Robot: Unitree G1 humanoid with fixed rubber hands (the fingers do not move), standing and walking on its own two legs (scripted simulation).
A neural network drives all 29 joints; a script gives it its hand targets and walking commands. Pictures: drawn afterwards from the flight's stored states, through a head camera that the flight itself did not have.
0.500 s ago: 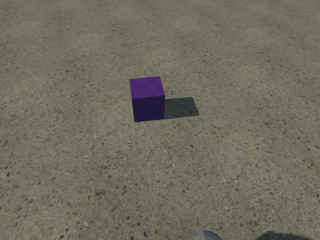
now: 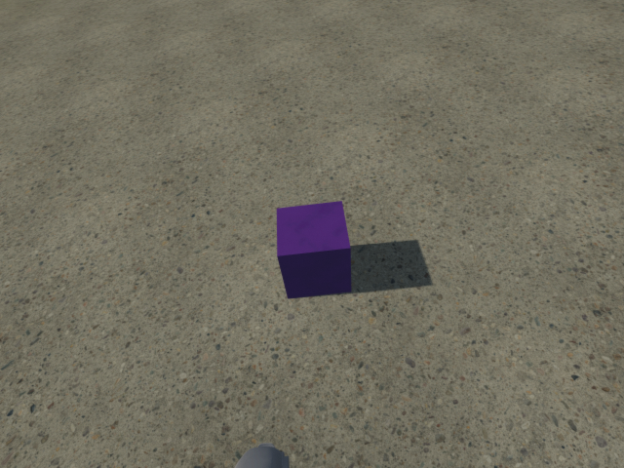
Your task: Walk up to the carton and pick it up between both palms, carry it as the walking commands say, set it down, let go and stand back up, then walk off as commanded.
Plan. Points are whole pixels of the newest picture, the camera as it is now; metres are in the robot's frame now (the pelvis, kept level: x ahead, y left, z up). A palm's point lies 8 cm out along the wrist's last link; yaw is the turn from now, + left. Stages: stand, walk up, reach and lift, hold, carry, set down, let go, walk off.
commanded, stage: walk up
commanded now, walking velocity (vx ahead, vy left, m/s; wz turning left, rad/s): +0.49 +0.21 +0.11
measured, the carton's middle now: (314, 250) +0.99 +0.15 -0.65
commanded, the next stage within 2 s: none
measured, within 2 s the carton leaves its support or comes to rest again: neither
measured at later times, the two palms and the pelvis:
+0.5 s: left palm (163, 348) +0.35 +0.33 -0.14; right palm (477, 459) +0.20 -0.17 -0.11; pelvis +0.24 +0.08 +0.00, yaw +2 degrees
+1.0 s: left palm (182, 315) +0.40 +0.30 -0.12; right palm (454, 304) +0.46 -0.19 -0.16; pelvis +0.42 +0.05 +0.00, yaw +2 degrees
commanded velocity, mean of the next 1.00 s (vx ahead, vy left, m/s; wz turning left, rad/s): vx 0.38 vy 0.04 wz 0.01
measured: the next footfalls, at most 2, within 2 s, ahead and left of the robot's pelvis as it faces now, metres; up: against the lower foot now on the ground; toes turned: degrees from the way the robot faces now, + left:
left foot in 0.22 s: +0.26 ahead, +0.18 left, +0.00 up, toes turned +11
right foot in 0.72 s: +0.50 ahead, -0.05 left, +0.00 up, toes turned -3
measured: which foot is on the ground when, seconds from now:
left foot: up 0.00-0.20, down 0.22-0.74, up 0.76-1.00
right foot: down 0.00-0.22, up 0.24-0.70, down 0.72-1.00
